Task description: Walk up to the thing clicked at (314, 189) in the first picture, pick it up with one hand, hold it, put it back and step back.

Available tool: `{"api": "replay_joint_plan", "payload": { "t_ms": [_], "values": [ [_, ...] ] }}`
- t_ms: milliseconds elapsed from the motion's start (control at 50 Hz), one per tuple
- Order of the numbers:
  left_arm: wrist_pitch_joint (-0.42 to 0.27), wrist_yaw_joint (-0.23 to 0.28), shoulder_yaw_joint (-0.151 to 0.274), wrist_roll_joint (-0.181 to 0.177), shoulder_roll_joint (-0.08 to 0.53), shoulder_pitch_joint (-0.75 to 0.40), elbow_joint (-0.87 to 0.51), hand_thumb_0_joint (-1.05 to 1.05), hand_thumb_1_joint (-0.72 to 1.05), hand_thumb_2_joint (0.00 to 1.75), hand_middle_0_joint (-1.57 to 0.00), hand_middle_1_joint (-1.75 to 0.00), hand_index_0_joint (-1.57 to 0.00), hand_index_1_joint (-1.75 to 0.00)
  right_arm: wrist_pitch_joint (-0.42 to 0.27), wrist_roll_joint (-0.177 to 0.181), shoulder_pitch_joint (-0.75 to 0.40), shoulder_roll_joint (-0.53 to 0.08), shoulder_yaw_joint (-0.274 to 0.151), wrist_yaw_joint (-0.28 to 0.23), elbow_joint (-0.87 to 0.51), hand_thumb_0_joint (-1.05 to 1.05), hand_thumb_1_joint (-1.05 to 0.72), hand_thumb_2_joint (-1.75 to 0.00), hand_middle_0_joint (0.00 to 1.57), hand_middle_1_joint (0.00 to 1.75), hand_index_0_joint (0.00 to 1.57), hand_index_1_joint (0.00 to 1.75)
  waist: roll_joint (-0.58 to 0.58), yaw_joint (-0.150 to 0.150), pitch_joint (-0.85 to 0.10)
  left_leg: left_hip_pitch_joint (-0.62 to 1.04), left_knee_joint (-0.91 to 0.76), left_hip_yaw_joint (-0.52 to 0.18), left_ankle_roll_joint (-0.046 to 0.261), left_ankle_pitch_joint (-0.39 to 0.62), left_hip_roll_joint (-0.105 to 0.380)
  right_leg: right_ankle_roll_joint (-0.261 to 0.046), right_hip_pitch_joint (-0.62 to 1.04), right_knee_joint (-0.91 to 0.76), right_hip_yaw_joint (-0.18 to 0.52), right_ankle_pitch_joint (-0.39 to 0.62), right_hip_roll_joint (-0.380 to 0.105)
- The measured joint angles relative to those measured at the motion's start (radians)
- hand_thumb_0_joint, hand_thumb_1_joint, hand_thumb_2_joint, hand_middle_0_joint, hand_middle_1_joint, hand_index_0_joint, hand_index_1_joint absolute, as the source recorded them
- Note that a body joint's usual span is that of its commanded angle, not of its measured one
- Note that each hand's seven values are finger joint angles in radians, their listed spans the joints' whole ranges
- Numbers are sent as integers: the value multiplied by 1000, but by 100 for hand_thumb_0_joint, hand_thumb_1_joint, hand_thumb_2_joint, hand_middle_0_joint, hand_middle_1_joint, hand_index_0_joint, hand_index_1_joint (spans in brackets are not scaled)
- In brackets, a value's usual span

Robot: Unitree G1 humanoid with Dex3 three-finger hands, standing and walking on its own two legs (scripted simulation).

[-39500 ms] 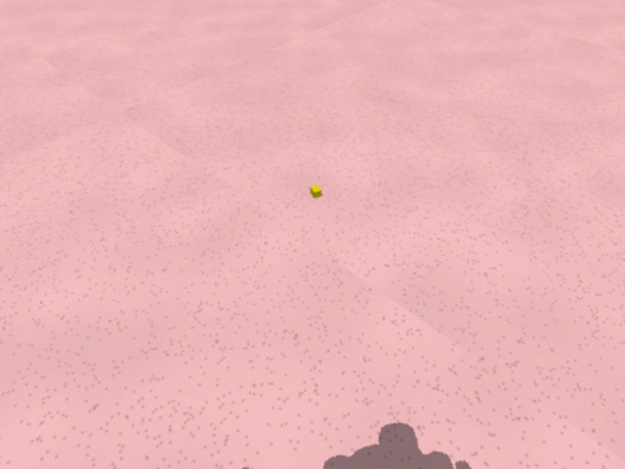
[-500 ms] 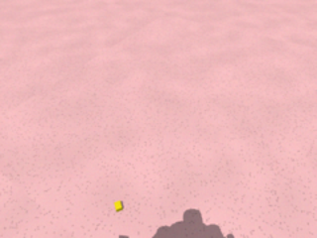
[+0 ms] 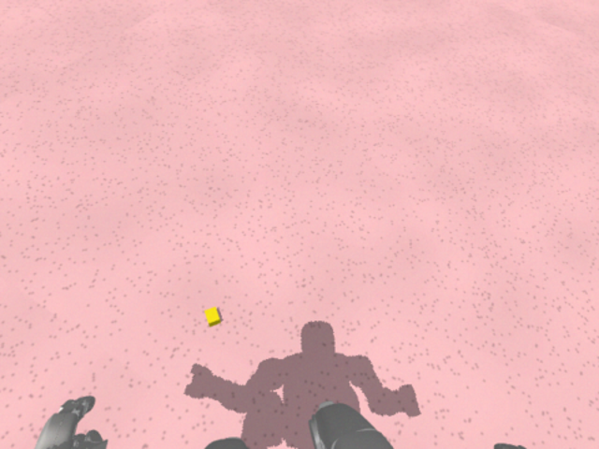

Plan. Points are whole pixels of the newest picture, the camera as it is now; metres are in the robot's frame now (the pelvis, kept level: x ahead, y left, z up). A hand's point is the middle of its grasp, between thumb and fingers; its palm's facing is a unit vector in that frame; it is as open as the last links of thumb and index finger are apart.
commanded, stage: step back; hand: left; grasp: from above
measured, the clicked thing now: (212, 316) +0.53 +0.20 -0.75
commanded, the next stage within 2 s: none
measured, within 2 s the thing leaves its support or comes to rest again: neither
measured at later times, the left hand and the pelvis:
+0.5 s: hand out of the picture +0.00 +0.24 -0.14, palm faces -0.07 -0.91 -0.41, open 7.4 cm; pelvis -0.11 -0.02 +0.00, yaw -5 degrees
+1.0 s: hand out of the picture -0.16 +0.26 -0.16, palm faces -0.03 -0.93 -0.38, open 7.4 cm; pelvis -0.27 -0.01 +0.00, yaw -3 degrees
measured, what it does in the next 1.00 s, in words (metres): walks backwards: right foot, then left foot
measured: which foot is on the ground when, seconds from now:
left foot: down 0.00-0.38, up 0.40-0.70, down 0.72-1.00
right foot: up 0.00-0.32, down 0.34-0.74, up 0.76-1.00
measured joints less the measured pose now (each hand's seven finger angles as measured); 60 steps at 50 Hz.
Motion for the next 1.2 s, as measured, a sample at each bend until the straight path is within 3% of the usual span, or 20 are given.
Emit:
{"api": "replay_joint_plan", "payload": {
  "t_ms": [80,180,280,340,380,440,480,540,660,720,740,760,820,860,920,1020,1100,1140,1160,1200],
  "values": [
    [-4,-7,1,5,-10,42,-16,1,91,90,-20,-29,-20,-30,-5,5,-2,11,1,-16,-34,1,-91,-90,21,30,21,30,4,2,4,2,-38,22,9,35,5,25,16,85,-12,27,11],
    [1,-14,5,11,-21,90,-22,1,91,90,-20,-30,-20,-30,-13,9,-17,14,1,-22,-83,1,-90,-90,21,30,21,30,16,5,12,-20,-21,55,15,49,13,44,97,-47,-36,10,-20],
    [-5,-25,12,17,-25,116,-28,1,91,90,-20,-30,-20,-30,-10,9,-31,5,6,-15,-109,1,-90,-90,21,30,21,30,32,13,10,-65,29,85,7,55,27,27,164,-223,-87,32,-61],
    [-16,-34,16,22,-29,136,-30,1,91,90,-20,-30,-20,-30,-1,11,-37,-9,7,-8,-110,1,-90,-90,21,30,21,30,49,22,-9,-103,68,98,-9,57,43,1,220,-370,-122,118,-76],
    [-23,-37,18,30,-48,148,-28,1,91,90,-20,-30,-20,-30,9,18,-44,-24,2,-7,-98,1,-90,-90,21,30,21,30,95,13,-13,-121,92,62,-25,51,61,-7,229,-397,-149,152,-51],
    [-23,-45,14,33,-52,172,-47,1,91,90,-20,-30,-20,-30,22,26,-31,-25,-2,-13,-79,1,-91,-90,21,30,21,30,76,29,-35,-178,308,-33,-50,-155,-34,-21,209,-397,-142,172,-76],
    [-21,-39,12,31,-61,174,-56,1,91,90,-20,-30,-20,-30,19,33,-12,-34,0,-14,-76,1,-91,-90,20,30,21,30,72,36,-43,-197,449,-83,-57,-167,-84,-20,206,-431,-141,205,-90],
    [-18,-33,13,34,-68,161,-80,1,91,90,-21,-30,-20,-30,10,35,22,-49,4,-18,-79,1,-91,-90,20,30,21,30,75,38,-51,-176,529,-110,-67,-171,-101,-19,188,-467,-156,247,-98],
    [-27,-24,7,35,-60,116,-153,1,91,90,-21,-30,-20,-30,12,25,57,-55,4,-23,-79,1,-91,-90,20,30,21,30,60,29,-31,-38,280,-65,-72,-206,-38,-13,122,-448,-204,289,-123],
    [-18,-29,1,28,-45,96,-168,1,90,90,-21,-30,-20,-30,-1,17,60,-50,-1,-15,-81,1,-91,-90,20,30,21,30,42,18,-22,42,63,-29,-51,-83,-12,1,70,-392,-222,290,-141],
    [-13,-30,3,27,-35,88,-164,1,91,90,-21,-30,-20,-30,-3,11,53,-37,-3,-13,-77,1,-91,-90,20,30,21,30,12,22,-9,47,51,-13,-40,-62,-29,6,59,-373,-207,292,-158],
    [-7,-29,5,24,-33,88,-155,1,91,90,-21,-30,-20,-30,-3,6,50,-29,-1,-7,-77,1,-91,-90,20,30,21,30,0,27,-6,41,58,-3,-32,-59,-32,6,46,-348,-184,233,-149],
    [10,-26,12,21,-33,99,-119,1,91,90,-20,-30,-20,-30,-8,-5,51,-16,9,2,-84,1,-91,-90,20,30,21,30,21,5,-19,15,54,-23,-22,-33,1,7,-13,-87,-88,27,-40],
    [10,-24,20,12,-26,112,-108,1,91,90,-20,-30,-20,-30,-9,-5,50,-5,16,-3,-85,1,-91,-90,21,30,21,30,18,10,-32,7,21,-22,-25,2,16,3,-35,74,-45,14,6],
    [4,-24,31,12,-16,139,-104,1,91,90,-20,-30,-20,-30,-9,-5,34,1,15,-10,-99,1,-90,-90,21,30,21,30,19,26,-40,-17,-3,-12,-26,41,37,24,-12,162,-28,20,17],
    [4,-28,38,18,-1,174,-86,1,91,90,-20,-30,-20,-30,-18,-2,-12,-5,11,-14,-147,1,-90,-90,21,30,21,30,22,40,-25,-76,11,16,-35,85,69,54,95,6,-46,2,-36],
    [-8,-39,31,19,-4,186,-65,1,91,90,-20,-30,-20,-30,-6,-1,-45,-31,10,-9,-174,1,-90,-90,21,30,21,30,46,49,-23,-148,59,30,-62,109,99,31,209,-296,-110,77,-89],
    [-18,-42,30,28,-24,188,-48,1,91,90,-20,-30,-20,-30,7,6,-60,-54,3,-9,-170,1,-90,-90,21,30,21,30,94,43,-20,-189,102,3,-67,109,123,23,240,-385,-142,108,-70],
    [-18,-47,25,32,-36,192,-46,1,91,90,-20,-30,-20,-30,14,11,-60,-59,-3,-13,-161,1,-90,-90,21,30,21,30,111,36,-21,-210,137,-35,-62,31,104,19,227,-371,-155,114,-66],
    [-16,-53,15,38,-44,210,-52,1,91,90,-20,-30,-20,-30,29,18,-44,-56,-9,-22,-139,1,-91,-90,20,30,21,30,90,52,-40,-252,302,-85,-64,-126,17,8,193,-348,-140,128,-93]
  ]
}}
